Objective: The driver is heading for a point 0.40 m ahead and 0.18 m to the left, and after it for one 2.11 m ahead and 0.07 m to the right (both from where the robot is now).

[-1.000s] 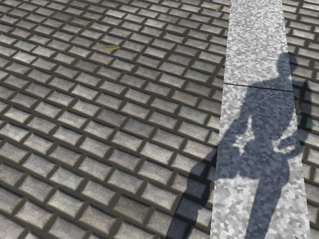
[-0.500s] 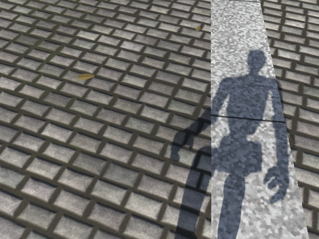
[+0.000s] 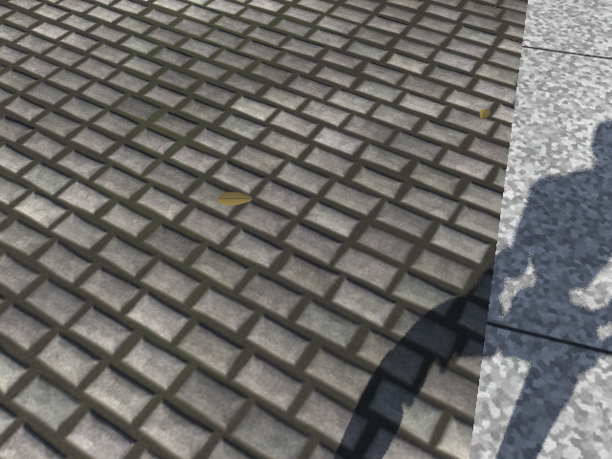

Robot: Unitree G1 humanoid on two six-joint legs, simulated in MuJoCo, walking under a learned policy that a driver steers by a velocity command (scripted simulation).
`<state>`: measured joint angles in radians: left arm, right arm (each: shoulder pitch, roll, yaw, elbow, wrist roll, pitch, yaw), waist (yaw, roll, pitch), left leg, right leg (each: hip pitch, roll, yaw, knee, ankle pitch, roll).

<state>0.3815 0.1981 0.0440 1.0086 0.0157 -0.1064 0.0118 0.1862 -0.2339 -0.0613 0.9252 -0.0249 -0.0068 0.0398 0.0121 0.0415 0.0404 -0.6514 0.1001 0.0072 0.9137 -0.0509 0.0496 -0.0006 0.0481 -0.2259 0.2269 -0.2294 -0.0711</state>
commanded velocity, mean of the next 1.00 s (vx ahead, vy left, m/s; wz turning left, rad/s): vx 0.27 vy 0.00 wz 0.19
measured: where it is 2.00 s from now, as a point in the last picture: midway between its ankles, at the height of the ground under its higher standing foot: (329, 431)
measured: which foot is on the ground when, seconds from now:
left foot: up 0.00-0.20, down 0.22-0.72, up 0.74-1.00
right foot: down 0.00-0.22, up 0.24-0.68, down 0.70-1.00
